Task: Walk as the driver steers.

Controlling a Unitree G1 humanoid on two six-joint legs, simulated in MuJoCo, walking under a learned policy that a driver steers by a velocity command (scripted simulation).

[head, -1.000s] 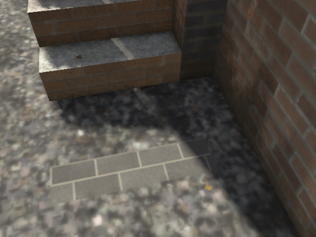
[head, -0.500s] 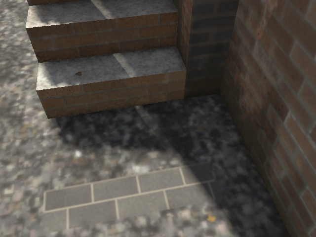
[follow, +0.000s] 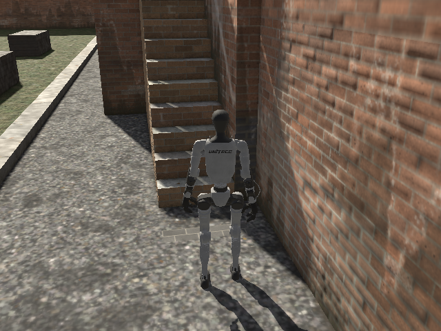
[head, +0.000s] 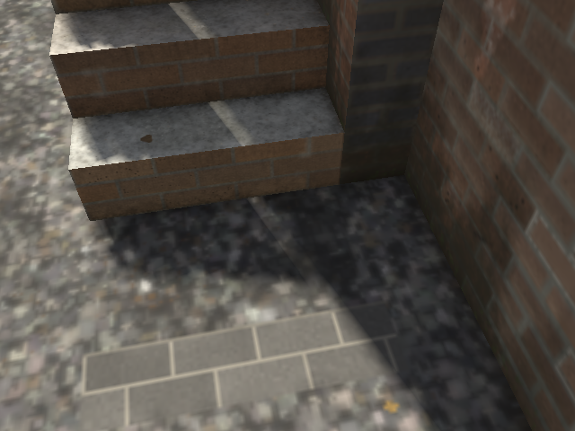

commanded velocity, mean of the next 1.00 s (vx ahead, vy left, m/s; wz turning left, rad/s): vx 0.31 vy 0.00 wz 0.14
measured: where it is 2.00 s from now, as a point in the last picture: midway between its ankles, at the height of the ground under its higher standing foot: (218, 312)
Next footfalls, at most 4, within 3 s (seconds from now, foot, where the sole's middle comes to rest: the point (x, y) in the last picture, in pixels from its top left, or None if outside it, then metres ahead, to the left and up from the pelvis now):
0.96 left None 0.46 0.14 -0.77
1.46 right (275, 320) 0.80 0.06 -0.77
1.92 left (157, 285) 0.91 0.38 -0.77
2.38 right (254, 294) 0.88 0.12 -0.77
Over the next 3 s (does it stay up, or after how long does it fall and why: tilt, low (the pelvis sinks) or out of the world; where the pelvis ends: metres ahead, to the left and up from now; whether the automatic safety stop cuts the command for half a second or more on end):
stays up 0.81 0.25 0.01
